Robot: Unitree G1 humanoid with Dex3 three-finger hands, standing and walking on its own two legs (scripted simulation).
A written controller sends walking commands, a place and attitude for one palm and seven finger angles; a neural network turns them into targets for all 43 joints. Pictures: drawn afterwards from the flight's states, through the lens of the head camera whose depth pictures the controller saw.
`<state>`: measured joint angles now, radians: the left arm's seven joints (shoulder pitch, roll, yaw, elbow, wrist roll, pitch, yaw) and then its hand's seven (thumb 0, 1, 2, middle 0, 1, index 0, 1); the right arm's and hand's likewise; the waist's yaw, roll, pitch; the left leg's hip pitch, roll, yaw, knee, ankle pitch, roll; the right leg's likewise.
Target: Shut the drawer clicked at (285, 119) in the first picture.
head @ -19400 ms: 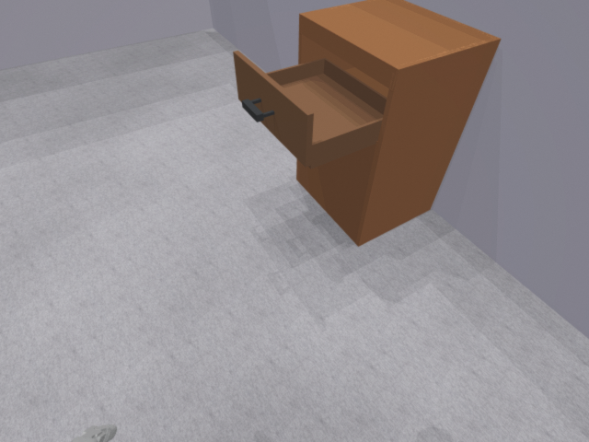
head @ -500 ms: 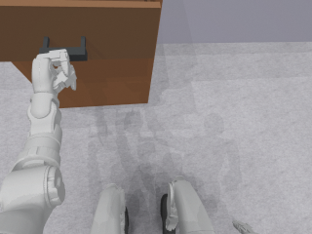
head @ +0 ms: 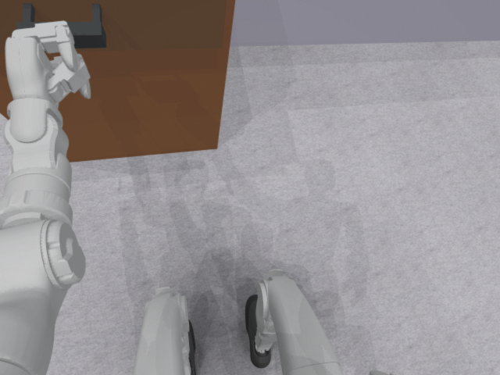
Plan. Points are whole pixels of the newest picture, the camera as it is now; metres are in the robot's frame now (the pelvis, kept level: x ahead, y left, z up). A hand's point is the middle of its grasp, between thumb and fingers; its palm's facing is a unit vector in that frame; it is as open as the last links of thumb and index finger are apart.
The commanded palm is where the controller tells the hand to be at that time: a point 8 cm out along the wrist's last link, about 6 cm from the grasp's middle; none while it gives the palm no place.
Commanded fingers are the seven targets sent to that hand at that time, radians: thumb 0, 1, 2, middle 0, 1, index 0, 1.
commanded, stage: push the drawer shut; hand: left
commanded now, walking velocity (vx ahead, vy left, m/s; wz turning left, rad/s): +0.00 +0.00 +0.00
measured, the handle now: (63, 23) +0.63 +0.21 +0.03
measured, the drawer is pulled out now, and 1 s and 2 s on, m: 0.04 0.00 0.00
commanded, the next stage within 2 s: pull the fist back off the drawer in 0.70 s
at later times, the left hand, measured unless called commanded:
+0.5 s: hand (78, 41) +0.60 +0.19 +0.03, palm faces +0.07 -1.00 -0.04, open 3.1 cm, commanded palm +0.61 +0.19 +0.03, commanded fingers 0.00 0.90 0.90 -1.40 -1.60 -1.40 -1.60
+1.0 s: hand (70, 37) +0.60 +0.20 +0.04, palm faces +0.07 -1.00 -0.06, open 3.3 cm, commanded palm +0.61 +0.18 +0.03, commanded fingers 0.00 0.90 0.90 -1.40 -1.60 -1.40 -1.60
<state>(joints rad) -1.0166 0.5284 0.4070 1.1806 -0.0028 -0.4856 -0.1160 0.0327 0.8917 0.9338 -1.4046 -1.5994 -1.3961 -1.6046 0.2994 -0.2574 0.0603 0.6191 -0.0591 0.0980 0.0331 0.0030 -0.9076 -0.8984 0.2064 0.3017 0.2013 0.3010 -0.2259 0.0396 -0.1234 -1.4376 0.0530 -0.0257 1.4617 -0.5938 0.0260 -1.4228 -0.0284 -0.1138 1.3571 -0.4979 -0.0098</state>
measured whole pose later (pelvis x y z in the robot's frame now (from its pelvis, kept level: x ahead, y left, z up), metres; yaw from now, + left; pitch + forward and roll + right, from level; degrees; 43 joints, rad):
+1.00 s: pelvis -0.04 +0.00 -0.03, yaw -2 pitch +36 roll -9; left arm -1.42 0.82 0.35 1.33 0.13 -0.29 -0.13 0.08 0.70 0.98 -1.40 -1.60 -1.40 -1.60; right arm 0.37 -0.25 0.14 0.62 -0.08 0.03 0.03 0.00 -0.91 -0.90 0.21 0.30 0.20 0.30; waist -0.36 0.03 -0.09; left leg -1.67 0.05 -0.08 1.56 -0.54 0.03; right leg -1.61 -0.02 -0.16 1.41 -0.43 -0.01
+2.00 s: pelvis +0.05 +0.00 +0.09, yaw +2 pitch +22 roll -4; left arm -0.36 0.33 0.28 0.52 -0.17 -0.32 -0.12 0.02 0.90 0.90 -1.40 -1.60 -1.40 -1.60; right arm 0.29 -0.24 0.02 0.55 0.03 0.04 0.03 0.00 -0.91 -0.90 0.21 0.30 0.20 0.30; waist -0.09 0.03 -0.14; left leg -0.91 0.05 -0.01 1.06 -0.53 0.02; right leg -0.91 -0.01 -0.10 0.96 -0.44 0.00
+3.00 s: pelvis +0.06 -0.01 +0.16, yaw +3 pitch -5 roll -1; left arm 0.53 0.32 0.29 -0.46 -0.06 -0.08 0.10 0.01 0.90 0.90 -1.41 -1.60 -1.40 -1.60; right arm 0.21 -0.23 0.02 0.61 0.01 -0.12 -0.07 0.01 -0.91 -0.90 0.21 0.30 0.20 0.30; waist 0.07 0.09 0.02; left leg -0.08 0.02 0.02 0.45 -0.30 0.00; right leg -0.10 0.00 -0.07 0.42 -0.24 -0.01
